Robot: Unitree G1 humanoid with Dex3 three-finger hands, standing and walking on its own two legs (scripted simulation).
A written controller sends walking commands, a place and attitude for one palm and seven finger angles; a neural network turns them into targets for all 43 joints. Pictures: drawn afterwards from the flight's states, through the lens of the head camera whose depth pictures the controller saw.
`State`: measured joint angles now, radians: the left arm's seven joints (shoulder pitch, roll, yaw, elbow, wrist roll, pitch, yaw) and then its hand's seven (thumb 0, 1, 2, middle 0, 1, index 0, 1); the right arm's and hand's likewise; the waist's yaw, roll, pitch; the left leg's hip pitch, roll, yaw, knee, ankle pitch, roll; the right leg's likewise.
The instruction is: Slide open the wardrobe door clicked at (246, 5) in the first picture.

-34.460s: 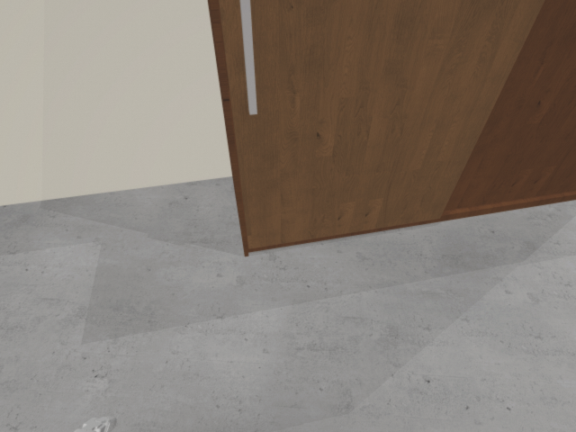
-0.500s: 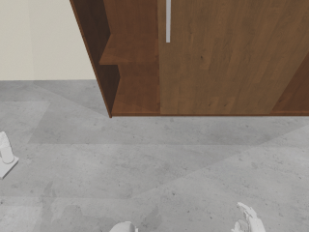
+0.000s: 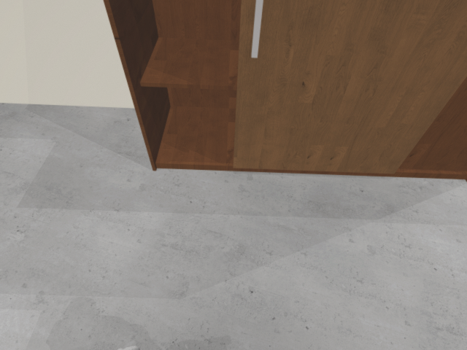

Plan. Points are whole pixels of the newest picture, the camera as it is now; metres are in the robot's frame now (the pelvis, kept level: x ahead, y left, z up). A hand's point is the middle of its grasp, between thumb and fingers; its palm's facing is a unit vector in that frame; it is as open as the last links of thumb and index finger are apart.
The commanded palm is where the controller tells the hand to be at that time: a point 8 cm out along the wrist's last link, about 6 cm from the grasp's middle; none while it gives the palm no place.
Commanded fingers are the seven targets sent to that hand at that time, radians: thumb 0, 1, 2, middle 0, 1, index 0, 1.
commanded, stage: let the arm hang, fingers relaxed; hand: left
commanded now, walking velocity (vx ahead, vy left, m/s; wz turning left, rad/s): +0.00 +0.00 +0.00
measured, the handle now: (258, 7) +1.07 -0.02 +0.12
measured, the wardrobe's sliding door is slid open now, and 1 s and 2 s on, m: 0.43 0.43 0.43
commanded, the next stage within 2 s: look to check the result in 0.78 s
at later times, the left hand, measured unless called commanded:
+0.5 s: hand out of the picture +0.05 +0.23 -0.16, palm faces -0.08 -0.97 -0.22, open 7.4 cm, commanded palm none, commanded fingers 0.00 0.90 0.90 -0.20 -0.30 -0.20 -0.30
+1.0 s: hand out of the picture +0.03 +0.23 -0.17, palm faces -0.08 -0.98 -0.20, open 7.4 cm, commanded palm none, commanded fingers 0.00 0.90 0.90 -0.20 -0.30 -0.20 -0.30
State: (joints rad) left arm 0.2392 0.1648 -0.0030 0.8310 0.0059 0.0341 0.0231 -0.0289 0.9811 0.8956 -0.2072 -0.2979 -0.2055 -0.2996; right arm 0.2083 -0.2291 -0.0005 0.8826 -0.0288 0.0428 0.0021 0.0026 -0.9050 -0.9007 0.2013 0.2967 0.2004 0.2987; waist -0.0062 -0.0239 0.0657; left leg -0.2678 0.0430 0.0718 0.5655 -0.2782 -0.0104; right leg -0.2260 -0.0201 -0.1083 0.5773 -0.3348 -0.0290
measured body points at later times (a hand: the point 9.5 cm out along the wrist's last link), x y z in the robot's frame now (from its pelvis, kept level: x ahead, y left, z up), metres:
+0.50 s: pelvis +0.01 +0.05 +0.01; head +0.03 +0.04 +0.46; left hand +0.05 +0.28 -0.14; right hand +0.01 -0.18 -0.15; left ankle +0.01 +0.13 -0.73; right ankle -0.01 -0.09 -0.73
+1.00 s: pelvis +0.01 +0.06 +0.01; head +0.04 +0.06 +0.46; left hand +0.03 +0.29 -0.15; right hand +0.00 -0.17 -0.15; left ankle +0.01 +0.13 -0.73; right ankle -0.01 -0.09 -0.73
